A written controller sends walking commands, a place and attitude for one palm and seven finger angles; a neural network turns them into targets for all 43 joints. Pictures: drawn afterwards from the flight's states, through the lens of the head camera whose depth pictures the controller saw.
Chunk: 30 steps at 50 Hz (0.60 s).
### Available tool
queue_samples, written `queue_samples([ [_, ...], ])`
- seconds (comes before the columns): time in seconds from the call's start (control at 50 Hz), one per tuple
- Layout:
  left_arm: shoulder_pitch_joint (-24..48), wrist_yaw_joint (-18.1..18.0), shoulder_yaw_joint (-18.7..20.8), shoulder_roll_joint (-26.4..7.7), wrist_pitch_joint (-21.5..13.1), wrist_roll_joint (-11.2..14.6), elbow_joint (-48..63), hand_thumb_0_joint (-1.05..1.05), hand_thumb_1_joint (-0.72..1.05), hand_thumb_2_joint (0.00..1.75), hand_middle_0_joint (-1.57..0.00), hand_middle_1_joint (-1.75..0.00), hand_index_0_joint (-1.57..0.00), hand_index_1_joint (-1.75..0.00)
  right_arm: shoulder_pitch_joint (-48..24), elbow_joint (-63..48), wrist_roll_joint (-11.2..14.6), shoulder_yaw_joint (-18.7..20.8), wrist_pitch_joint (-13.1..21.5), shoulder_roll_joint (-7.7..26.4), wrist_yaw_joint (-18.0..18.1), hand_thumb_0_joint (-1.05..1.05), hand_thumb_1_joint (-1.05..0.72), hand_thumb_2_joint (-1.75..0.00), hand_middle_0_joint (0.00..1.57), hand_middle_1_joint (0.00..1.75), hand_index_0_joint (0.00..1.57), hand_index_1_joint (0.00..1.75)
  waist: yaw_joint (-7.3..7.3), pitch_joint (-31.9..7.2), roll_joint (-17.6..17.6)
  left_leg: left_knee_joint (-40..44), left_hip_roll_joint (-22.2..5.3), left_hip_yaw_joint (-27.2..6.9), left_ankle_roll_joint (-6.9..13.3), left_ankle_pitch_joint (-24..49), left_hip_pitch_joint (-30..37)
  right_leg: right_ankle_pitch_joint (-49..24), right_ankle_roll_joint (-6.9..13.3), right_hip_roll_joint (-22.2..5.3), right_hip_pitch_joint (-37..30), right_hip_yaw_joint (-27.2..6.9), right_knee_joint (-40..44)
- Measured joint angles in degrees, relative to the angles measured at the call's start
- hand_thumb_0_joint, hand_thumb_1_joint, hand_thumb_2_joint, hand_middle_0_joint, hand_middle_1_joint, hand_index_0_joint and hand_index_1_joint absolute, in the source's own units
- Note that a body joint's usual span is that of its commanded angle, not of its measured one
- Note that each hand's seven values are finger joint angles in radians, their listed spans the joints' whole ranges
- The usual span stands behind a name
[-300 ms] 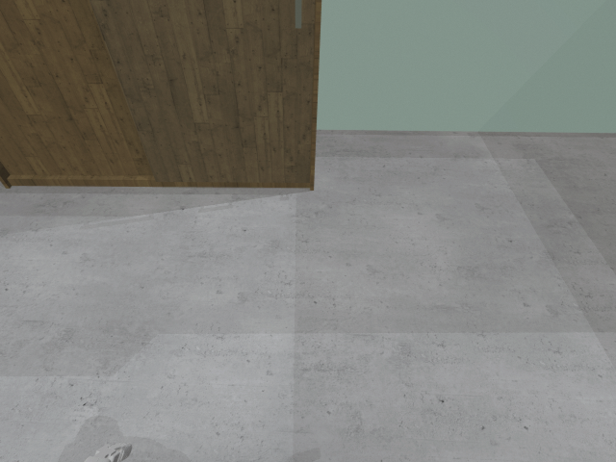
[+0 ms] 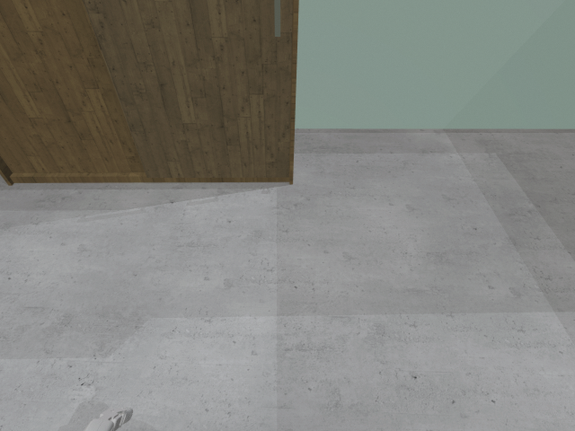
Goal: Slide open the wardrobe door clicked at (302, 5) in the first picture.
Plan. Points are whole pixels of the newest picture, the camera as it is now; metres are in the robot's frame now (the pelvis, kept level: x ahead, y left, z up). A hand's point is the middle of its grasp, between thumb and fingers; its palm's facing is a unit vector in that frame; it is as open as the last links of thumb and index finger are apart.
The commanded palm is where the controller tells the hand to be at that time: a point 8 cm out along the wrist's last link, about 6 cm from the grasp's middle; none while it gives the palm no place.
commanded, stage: stand and wait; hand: right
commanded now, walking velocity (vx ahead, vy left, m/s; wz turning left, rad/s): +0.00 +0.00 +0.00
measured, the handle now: out of the picture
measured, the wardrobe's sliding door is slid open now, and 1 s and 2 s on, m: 0.00 0.00 0.00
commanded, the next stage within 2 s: look at it before walking up in 0.52 s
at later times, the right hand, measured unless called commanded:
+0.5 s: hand out of the picture +0.05 -0.24 -0.15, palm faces -0.02 +0.94 -0.34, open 7.4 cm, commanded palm none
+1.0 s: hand out of the picture +0.06 -0.24 -0.15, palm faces -0.03 +0.94 -0.33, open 7.4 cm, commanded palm none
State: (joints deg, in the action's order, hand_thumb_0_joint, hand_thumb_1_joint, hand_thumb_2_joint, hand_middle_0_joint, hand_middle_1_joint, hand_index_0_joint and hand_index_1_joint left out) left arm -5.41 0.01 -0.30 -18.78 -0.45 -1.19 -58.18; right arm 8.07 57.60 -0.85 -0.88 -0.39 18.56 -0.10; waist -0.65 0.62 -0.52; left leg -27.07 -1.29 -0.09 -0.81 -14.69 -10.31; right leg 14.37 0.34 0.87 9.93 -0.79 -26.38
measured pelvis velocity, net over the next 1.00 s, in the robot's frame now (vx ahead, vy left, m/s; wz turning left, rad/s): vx -0.01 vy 0.01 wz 0.00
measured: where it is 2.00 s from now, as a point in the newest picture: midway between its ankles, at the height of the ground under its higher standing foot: outside the picture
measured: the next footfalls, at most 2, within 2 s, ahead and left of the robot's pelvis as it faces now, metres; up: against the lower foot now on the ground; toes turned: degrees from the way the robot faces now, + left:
none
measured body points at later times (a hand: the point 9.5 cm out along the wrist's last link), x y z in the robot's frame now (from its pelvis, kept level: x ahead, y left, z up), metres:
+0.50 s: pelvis -0.02 +0.01 +0.00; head -0.02 +0.01 +0.45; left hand +0.05 +0.31 -0.13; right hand +0.06 -0.29 -0.13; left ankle +0.00 +0.13 -0.74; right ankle +0.00 -0.12 -0.74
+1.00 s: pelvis -0.01 +0.01 +0.01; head -0.01 +0.01 +0.45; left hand +0.06 +0.30 -0.13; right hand +0.06 -0.29 -0.13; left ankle +0.00 +0.13 -0.74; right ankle +0.00 -0.12 -0.74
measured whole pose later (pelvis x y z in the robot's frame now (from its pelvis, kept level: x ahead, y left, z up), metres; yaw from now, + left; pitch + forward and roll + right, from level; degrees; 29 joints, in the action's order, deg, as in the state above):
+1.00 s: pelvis -0.01 +0.01 +0.01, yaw +0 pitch -2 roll +0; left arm -7.1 0.1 -0.3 -19.4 -0.5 -0.8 -64.0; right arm 8.5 62.2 -0.9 -0.5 0.0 19.3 -0.2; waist -0.4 1.7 -0.4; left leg -22.6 -0.4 0.0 -0.2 -11.2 -9.5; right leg 11.1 -0.4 0.0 9.1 -0.9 -22.0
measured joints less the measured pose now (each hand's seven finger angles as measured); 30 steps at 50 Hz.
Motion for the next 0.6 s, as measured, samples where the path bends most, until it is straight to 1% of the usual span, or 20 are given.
queue_samples([
  [0.3,-2.51,-0.02,0.24,-1.04,0.38,0.23,-4.27,0.01,0.9,0.9,-0.21,-0.3,-0.21,-0.3,1.22,3.44,0.09,0.48,0.03,1.08,-0.03,0.0,-0.91,-0.89,0.2,0.3,0.2,0.3,0.37,1.09,0.21,2.52,0.64,0.1,0.47,2.34,0.51,-2.15,-0.54,-0.65,-0.45,-0.1,2.27],
  [0.6,-2.9,0.19,0.13,-0.73,0.21,0.27,-5.73,0.01,0.9,0.9,-0.21,-0.3,-0.21,-0.3,0.52,4.2,-0.02,0.49,0.2,0.92,-0.09,0.0,-0.91,-0.89,0.2,0.3,0.2,0.3,0.55,0.7,0.39,3.64,0.77,-0.03,0.55,3.56,0.35,-3.39,-0.67,-0.79,-0.42,0.03,3.54],
])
